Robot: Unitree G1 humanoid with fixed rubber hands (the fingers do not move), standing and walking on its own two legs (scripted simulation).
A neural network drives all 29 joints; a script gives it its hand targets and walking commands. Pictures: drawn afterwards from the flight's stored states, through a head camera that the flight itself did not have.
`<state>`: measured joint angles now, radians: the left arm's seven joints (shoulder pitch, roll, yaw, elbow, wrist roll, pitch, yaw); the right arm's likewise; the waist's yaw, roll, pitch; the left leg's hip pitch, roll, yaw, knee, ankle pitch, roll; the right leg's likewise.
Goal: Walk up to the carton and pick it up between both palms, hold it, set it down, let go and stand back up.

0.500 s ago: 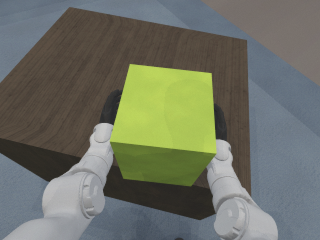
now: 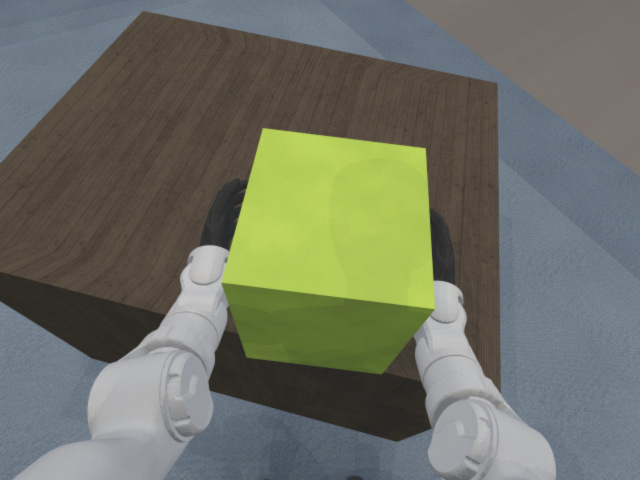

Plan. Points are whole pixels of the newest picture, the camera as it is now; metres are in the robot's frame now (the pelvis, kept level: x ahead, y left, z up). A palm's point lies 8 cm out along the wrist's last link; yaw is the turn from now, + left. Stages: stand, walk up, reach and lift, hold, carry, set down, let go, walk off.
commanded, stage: reach and lift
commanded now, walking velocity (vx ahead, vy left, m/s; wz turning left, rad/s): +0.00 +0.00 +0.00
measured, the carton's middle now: (327, 262) +0.38 +0.00 +0.00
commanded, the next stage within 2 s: none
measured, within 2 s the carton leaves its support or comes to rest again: leaves its support in 0.88 s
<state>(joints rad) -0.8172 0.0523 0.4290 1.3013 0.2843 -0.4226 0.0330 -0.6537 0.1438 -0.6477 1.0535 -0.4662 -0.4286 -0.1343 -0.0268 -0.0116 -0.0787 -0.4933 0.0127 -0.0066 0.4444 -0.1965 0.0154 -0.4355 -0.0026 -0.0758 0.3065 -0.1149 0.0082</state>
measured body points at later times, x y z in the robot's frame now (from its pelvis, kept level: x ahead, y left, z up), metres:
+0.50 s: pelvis +0.00 +0.00 +0.00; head +0.08 +0.03 +0.44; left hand +0.42 +0.14 +0.01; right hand +0.38 -0.15 +0.01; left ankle +0.00 +0.10 -0.74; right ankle +0.01 -0.13 -0.74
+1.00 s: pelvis +0.00 +0.00 -0.01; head +0.05 +0.02 +0.44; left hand +0.42 +0.14 +0.03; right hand +0.39 -0.15 +0.03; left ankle +0.00 +0.10 -0.74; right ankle +0.01 -0.13 -0.74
